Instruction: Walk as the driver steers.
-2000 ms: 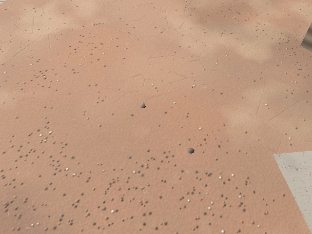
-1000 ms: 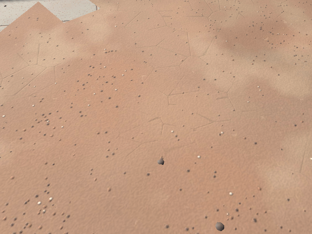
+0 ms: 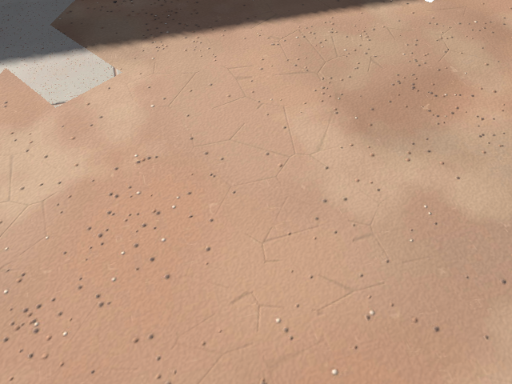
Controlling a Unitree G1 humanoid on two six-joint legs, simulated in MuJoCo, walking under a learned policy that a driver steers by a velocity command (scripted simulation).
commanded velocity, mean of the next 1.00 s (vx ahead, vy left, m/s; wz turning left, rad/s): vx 0.49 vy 0.00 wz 0.35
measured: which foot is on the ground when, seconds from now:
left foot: down 0.00-0.14, up 0.16-0.68, down 0.70-1.00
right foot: up 0.00-0.12, down 0.14-0.70, up 0.72-1.00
